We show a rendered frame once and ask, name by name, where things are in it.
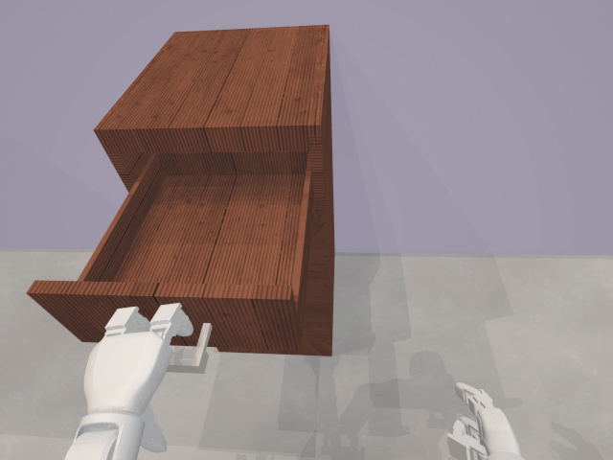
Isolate robot left forearm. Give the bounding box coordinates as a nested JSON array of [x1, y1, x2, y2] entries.
[[64, 410, 145, 460]]

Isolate drawer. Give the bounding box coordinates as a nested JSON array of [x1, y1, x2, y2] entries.
[[26, 150, 314, 351]]

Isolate right robot hand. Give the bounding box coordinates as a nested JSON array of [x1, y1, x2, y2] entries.
[[447, 382, 521, 460]]

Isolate cabinet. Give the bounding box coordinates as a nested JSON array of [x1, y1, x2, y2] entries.
[[93, 25, 335, 357]]

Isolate handle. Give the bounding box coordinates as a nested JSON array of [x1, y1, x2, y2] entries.
[[167, 323, 213, 374]]

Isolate left robot hand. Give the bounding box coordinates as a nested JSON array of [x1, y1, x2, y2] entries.
[[83, 303, 193, 452]]

